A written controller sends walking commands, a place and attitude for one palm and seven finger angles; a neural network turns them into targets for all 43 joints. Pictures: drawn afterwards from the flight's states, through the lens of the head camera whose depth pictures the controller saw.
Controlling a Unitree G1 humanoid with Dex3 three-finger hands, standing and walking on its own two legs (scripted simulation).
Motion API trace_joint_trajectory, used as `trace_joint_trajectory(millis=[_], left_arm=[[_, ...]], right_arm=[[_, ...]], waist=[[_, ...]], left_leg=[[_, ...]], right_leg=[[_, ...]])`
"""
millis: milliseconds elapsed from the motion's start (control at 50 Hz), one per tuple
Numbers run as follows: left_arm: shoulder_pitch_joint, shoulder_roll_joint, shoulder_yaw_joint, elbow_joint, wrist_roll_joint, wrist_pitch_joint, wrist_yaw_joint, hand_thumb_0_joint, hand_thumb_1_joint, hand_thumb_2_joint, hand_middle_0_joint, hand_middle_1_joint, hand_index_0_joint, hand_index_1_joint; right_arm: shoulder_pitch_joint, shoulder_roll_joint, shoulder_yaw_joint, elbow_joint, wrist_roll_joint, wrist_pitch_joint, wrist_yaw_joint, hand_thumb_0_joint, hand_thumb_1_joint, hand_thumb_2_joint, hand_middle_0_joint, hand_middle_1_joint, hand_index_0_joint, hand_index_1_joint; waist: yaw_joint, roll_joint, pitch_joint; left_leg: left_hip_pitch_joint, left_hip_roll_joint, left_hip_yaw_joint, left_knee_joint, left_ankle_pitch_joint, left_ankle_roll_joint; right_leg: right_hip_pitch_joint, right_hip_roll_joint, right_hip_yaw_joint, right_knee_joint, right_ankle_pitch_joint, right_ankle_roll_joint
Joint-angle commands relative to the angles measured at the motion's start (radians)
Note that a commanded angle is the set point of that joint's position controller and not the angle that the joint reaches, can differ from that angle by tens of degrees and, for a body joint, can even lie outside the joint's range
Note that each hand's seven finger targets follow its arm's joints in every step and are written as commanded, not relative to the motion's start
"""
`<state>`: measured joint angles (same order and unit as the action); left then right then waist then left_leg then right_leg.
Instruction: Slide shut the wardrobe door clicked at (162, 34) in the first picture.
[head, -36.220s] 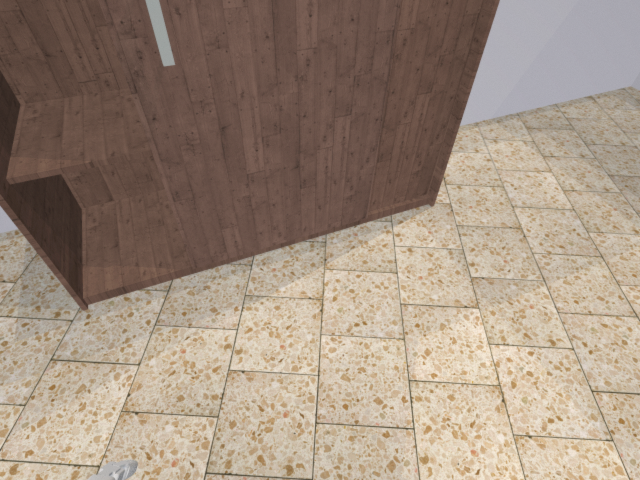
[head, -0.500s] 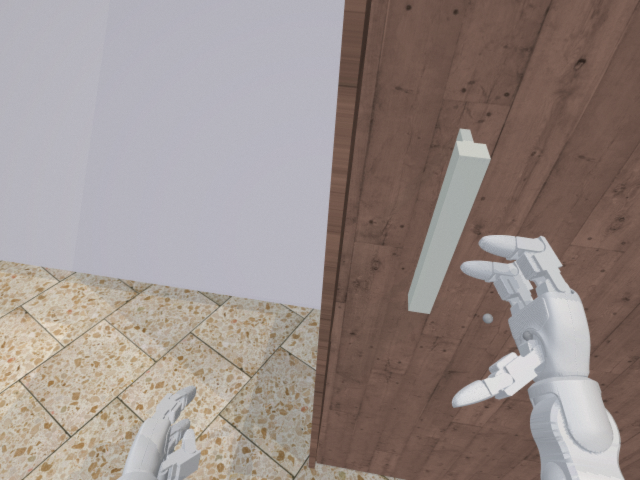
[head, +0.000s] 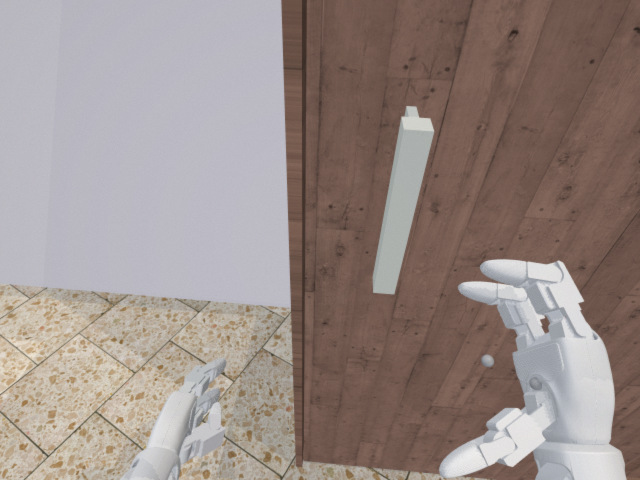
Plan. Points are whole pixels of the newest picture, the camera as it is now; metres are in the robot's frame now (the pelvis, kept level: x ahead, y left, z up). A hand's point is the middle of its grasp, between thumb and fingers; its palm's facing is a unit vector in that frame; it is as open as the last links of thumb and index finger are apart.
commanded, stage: slip the hand off the handle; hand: right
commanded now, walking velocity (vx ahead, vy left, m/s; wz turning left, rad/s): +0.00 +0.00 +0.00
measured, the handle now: (396, 207) +0.35 -0.08 +0.22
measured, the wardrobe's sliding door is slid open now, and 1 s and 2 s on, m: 0.00 0.00 0.00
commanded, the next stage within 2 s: draw the hand back to the body in 0.04 s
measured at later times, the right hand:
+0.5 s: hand (502, 349) +0.19 -0.15 +0.19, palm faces +0.12 +0.99 -0.05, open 14.7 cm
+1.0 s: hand (539, 343) +0.21 -0.20 +0.17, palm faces +0.31 +0.89 -0.35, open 12.4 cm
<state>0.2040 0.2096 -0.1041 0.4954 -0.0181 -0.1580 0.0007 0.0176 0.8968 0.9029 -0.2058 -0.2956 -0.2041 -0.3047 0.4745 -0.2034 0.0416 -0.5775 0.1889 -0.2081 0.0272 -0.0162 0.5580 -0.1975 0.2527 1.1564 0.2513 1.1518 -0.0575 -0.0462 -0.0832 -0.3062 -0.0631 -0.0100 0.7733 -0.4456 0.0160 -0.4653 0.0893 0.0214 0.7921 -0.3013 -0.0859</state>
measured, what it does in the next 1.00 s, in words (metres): stands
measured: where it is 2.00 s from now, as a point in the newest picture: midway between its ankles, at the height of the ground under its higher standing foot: outside the picture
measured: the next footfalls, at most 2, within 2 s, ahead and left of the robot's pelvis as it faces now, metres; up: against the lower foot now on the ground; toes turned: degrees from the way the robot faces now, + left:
none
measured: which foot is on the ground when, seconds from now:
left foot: down 0.00-1.00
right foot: down 0.00-1.00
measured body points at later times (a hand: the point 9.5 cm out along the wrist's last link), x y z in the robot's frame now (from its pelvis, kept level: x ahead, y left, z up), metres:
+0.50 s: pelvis +0.01 +0.02 +0.01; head -0.05 +0.04 +0.46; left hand +0.21 +0.22 -0.04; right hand +0.18 -0.20 +0.19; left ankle -0.02 +0.12 -0.71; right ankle +0.07 -0.06 -0.71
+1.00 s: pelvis +0.03 +0.03 +0.02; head +0.00 +0.04 +0.47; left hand +0.22 +0.24 -0.05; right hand +0.18 -0.24 +0.19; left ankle -0.02 +0.12 -0.71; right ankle +0.07 -0.06 -0.71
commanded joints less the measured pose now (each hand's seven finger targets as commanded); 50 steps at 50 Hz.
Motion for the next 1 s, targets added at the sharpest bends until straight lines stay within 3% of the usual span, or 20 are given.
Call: trace_joint_trajectory(millis=[0,60,140,160,180,200,260,300,400,480,540,560,640,660,680,720,760,840,860,980], left_arm=[[-0.137,0.122,0.061,-0.185,-0.004,-0.059,0.003,0.0,0.9,0.9,-0.2,-0.3,-0.2,-0.3],[-0.14,0.13,0.061,-0.19,-0.007,-0.041,0.01,0.0,0.9,0.9,-0.2,-0.3,-0.2,-0.3],[-0.15,0.12,0.058,-0.215,-0.004,-0.033,0.017,0.0,0.9,0.9,-0.2,-0.3,-0.2,-0.3],[-0.183,0.122,0.055,-0.195,-0.02,-0.014,0.026,0.0,0.9,0.9,-0.2,-0.3,-0.2,-0.3],[-0.199,0.114,0.045,-0.213,-0.027,0.003,0.033,0.0,0.9,0.9,-0.2,-0.3,-0.2,-0.3],[-0.2,0.117,0.051,-0.22,-0.027,0.003,0.043,0.0,0.9,0.9,-0.2,-0.3,-0.2,-0.3],[-0.22,0.113,0.042,-0.19,-0.035,0.009,0.064,0.0,0.9,0.9,-0.2,-0.3,-0.2,-0.3],[-0.231,0.112,0.04,-0.168,-0.045,-0.002,0.072,0.0,0.9,0.9,-0.2,-0.3,-0.2,-0.3],[-0.181,0.139,0.046,-0.124,-0.046,-0.06,0.08,0.0,0.9,0.9,-0.2,-0.3,-0.2,-0.3],[-0.171,0.141,0.049,-0.114,-0.046,-0.064,0.088,0.0,0.9,0.9,-0.2,-0.3,-0.2,-0.3],[-0.178,0.137,0.049,-0.118,-0.044,-0.065,0.094,0.0,0.9,0.9,-0.2,-0.3,-0.2,-0.3],[-0.185,0.137,0.051,-0.109,-0.045,-0.067,0.096,0.0,0.9,0.9,-0.2,-0.3,-0.2,-0.3],[-0.165,0.141,0.051,-0.105,-0.044,-0.094,0.097,0.0,0.9,0.9,-0.2,-0.3,-0.2,-0.3],[-0.158,0.117,0.058,-0.102,-0.014,-0.08,0.09,0.0,0.9,0.9,-0.2,-0.3,-0.2,-0.3],[-0.17,0.114,0.057,-0.098,-0.005,-0.072,0.085,0.0,0.9,0.9,-0.2,-0.3,-0.2,-0.3],[-0.158,0.12,0.065,-0.092,-0.003,-0.061,0.077,0.0,0.9,0.9,-0.2,-0.3,-0.2,-0.3],[-0.147,0.126,0.076,-0.085,0.002,-0.056,0.074,0.0,0.9,0.9,-0.2,-0.3,-0.2,-0.3],[-0.153,0.125,0.084,-0.083,0.006,-0.051,0.079,0.0,0.9,0.9,-0.2,-0.3,-0.2,-0.3],[-0.151,0.131,0.085,-0.074,0.01,-0.051,0.083,0.0,0.9,0.9,-0.2,-0.3,-0.2,-0.3],[-0.15,0.124,0.09,-0.058,0.008,-0.037,0.087,0.0,0.9,0.9,-0.2,-0.3,-0.2,-0.3]], right_arm=[[-0.111,0.005,0.038,-0.208,-0.014,-0.048,0.013,0.0,0.55,-0.2,0.25,1.15,0.25,1.15],[-0.092,-0.052,0.002,-0.177,-0.043,-0.005,0.007,0.0,0.55,-0.2,0.25,1.15,0.25,1.15],[-0.136,-0.058,-0.016,-0.232,-0.035,-0.002,-0.018,0.0,0.55,-0.2,0.25,1.15,0.25,1.15],[-0.052,-0.126,-0.089,-0.147,-0.032,0.116,-0.038,0.0,0.55,-0.2,0.25,1.15,0.25,1.15],[-0.139,-0.076,-0.04,-0.251,-0.019,0.173,-0.042,0.0,0.55,-0.2,0.25,1.15,0.25,1.15],[-0.186,-0.145,-0.103,-0.298,-0.015,0.207,-0.056,0.0,0.55,-0.2,0.25,1.15,0.25,1.15],[-0.155,-0.17,-0.198,-0.277,0.027,0.329,-0.085,0.0,0.55,-0.2,0.25,1.15,0.25,1.15],[-0.192,-0.135,-0.209,-0.282,0.081,0.39,-0.084,0.0,0.55,-0.2,0.25,1.15,0.25,1.15],[-0.172,-0.116,-0.176,-0.26,0.113,0.409,-0.005,0.0,0.55,-0.2,0.25,1.15,0.25,1.15],[-0.147,-0.176,-0.229,-0.216,0.104,0.436,0.042,0.0,0.55,-0.2,0.25,1.15,0.25,1.15],[-0.171,-0.228,-0.306,-0.234,0.11,0.431,0.042,0.0,0.55,-0.2,0.25,1.15,0.25,1.15],[-0.192,-0.256,-0.339,-0.263,0.107,0.422,0.034,0.0,0.514,-0.218,0.249,1.129,0.249,1.129],[-0.187,-0.234,-0.363,-0.239,0.149,0.381,0.04,0.0,0.369,-0.287,0.244,1.044,0.244,1.044],[-0.113,-0.347,-0.363,-0.207,-0.029,0.285,-0.041,0.0,0.332,-0.305,0.242,1.023,0.242,1.023],[-0.087,-0.257,-0.311,-0.187,-0.031,0.242,-0.064,0.0,0.296,-0.322,0.241,1.001,0.241,1.001],[-0.049,-0.234,-0.285,-0.16,-0.049,0.194,-0.075,0.0,0.224,-0.357,0.239,0.959,0.239,0.959],[-0.048,-0.25,-0.291,-0.17,-0.066,0.147,-0.088,0.0,0.151,-0.393,0.236,0.916,0.236,0.916],[-0.055,-0.302,-0.346,-0.163,-0.083,0.091,-0.111,0.0,0.006,-0.462,0.231,0.831,0.231,0.831],[-0.058,-0.328,-0.371,-0.174,-0.087,0.081,-0.118,0.0,-0.03,-0.48,0.23,0.81,0.23,0.81],[-0.033,-0.307,-0.384,-0.126,-0.09,0.061,-0.128,0.0,-0.248,-0.585,0.223,0.683,0.223,0.683]], waist=[[0.028,0.001,-0.007],[0.02,0.01,0.023],[0.014,0.025,-0.012],[-0.034,-0.008,-0.018],[-0.008,-0.017,-0.019],[-0.016,-0.011,-0.039],[-0.029,0.041,-0.035],[-0.015,0.058,-0.02],[0.01,0.003,-0.003],[0.0,0.031,0.024],[-0.012,0.017,0.003],[-0.019,-0.041,-0.007],[-0.008,0.004,-0.044],[-0.02,0.029,0.069],[-0.001,0.049,0.101],[0.004,0.042,0.105],[0.004,-0.018,0.066],[-0.003,0.017,0.028],[-0.008,-0.018,0.014],[-0.005,-0.003,0.002]], left_leg=[[-0.207,0.029,0.048,-0.122,0.031,0.02],[-0.199,0.03,0.041,-0.126,0.007,0.022],[-0.19,0.032,0.037,-0.13,-0.012,0.022],[-0.145,0.039,0.026,-0.146,-0.017,0.028],[-0.127,0.045,0.03,-0.157,-0.01,0.024],[-0.113,0.046,0.02,-0.168,-0.008,0.023],[-0.1,0.044,0.024,-0.222,-0.001,0.019],[-0.108,0.044,0.029,-0.25,0.008,0.011],[-0.118,0.047,0.031,-0.271,0.103,0.003],[-0.1,0.049,0.02,-0.293,0.124,0.0],[-0.086,0.046,0.022,-0.289,0.137,0.003],[-0.084,0.046,0.022,-0.294,0.144,0.008],[-0.076,0.043,0.032,-0.281,0.187,0.003],[-0.103,0.064,-0.042,-0.366,0.134,0.015],[-0.109,0.079,-0.057,-0.396,0.115,0.023],[-0.099,0.085,-0.062,-0.398,0.133,0.025],[-0.069,0.089,-0.057,-0.396,0.155,0.025],[-0.034,0.092,-0.06,-0.413,0.162,0.023],[-0.015,0.091,-0.059,-0.414,0.185,0.025],[0.037,0.086,-0.034,-0.393,0.281,0.024]], right_leg=[[0.161,-0.112,0.139,-0.203,-0.163,0.058],[0.13,-0.106,0.139,-0.214,-0.207,0.057],[0.137,-0.103,0.125,-0.206,-0.2,0.053],[0.124,-0.116,0.131,-0.253,-0.261,0.061],[0.14,-0.112,0.126,-0.269,-0.261,0.056],[0.151,-0.11,0.118,-0.257,-0.236,0.053],[0.174,-0.11,0.097,-0.24,-0.157,0.049],[0.197,-0.111,0.086,-0.229,-0.115,0.049],[0.257,-0.102,0.073,-0.207,0.006,0.046],[0.249,-0.093,0.066,-0.216,0.033,0.042],[0.259,-0.092,0.062,-0.221,0.056,0.043],[0.28,-0.09,0.063,-0.218,0.067,0.045],[0.296,-0.091,0.061,-0.206,0.104,0.046],[0.251,-0.093,0.093,-0.212,0.042,0.051],[0.244,-0.097,0.088,-0.211,0.031,0.049],[0.26,-0.103,0.081,-0.208,0.045,0.046],[0.298,-0.101,0.069,-0.22,0.057,0.041],[0.333,-0.105,0.063,-0.244,0.084,0.039],[0.348,-0.102,0.06,-0.248,0.104,0.038],[0.382,-0.112,0.062,-0.283,0.181,0.041]])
